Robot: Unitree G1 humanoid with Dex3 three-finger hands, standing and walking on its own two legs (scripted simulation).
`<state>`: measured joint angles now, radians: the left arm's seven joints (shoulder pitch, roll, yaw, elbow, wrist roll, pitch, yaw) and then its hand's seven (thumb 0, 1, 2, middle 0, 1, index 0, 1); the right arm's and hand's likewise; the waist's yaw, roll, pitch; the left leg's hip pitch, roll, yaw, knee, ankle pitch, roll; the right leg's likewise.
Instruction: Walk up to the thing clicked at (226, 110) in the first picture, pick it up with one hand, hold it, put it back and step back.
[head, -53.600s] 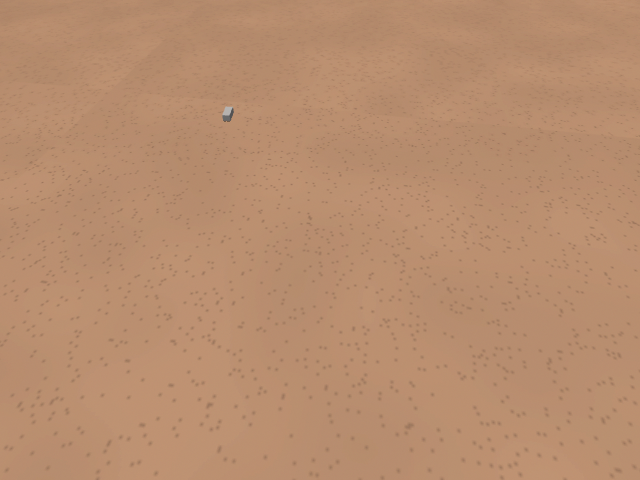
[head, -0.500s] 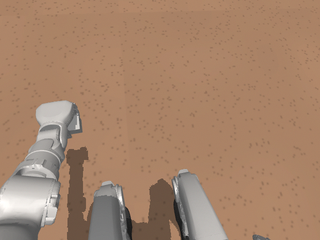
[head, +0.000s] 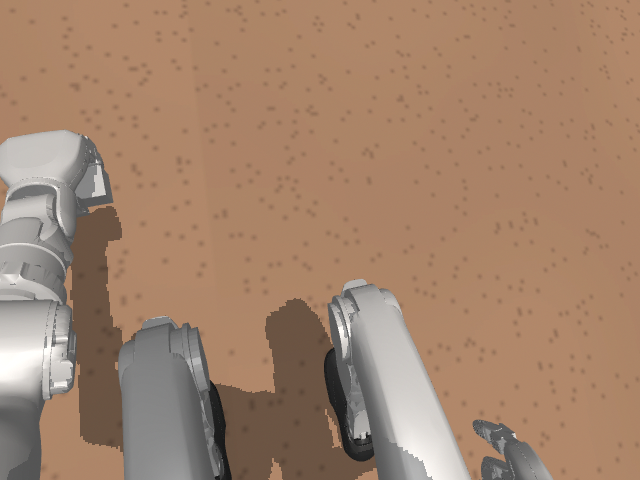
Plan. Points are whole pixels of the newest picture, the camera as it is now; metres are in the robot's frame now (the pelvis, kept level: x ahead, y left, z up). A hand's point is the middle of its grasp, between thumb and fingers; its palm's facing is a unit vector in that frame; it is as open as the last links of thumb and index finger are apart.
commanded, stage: crouch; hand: left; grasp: from above
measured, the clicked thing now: (69, 190) +0.51 +0.25 -0.18
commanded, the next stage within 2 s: lower in 0.82 s
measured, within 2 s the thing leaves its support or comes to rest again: neither
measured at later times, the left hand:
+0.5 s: hand (87, 193) +0.51 +0.24 -0.22, palm faces -0.45 -0.06 -0.89, open 7.1 cm
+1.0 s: hand (89, 194) +0.52 +0.25 -0.25, palm faces -0.45 -0.05 -0.89, open 7.2 cm
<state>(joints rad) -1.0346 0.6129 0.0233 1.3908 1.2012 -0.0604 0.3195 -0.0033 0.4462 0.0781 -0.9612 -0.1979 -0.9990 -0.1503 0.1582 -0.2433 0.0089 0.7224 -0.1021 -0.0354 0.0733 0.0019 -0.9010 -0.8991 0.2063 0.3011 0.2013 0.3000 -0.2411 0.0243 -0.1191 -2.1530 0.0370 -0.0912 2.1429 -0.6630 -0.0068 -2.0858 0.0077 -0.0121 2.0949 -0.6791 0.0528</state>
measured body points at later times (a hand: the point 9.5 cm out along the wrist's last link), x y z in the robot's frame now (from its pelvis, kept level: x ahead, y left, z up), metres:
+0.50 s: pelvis -0.01 +0.00 -0.06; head +0.25 +0.05 +0.30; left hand +0.53 +0.24 -0.16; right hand +0.01 -0.27 -0.17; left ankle +0.08 +0.13 -0.37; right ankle +0.09 -0.14 -0.37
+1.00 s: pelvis +0.00 +0.00 -0.09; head +0.26 +0.06 +0.28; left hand +0.54 +0.25 -0.20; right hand +0.01 -0.26 -0.18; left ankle +0.08 +0.13 -0.37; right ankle +0.09 -0.14 -0.37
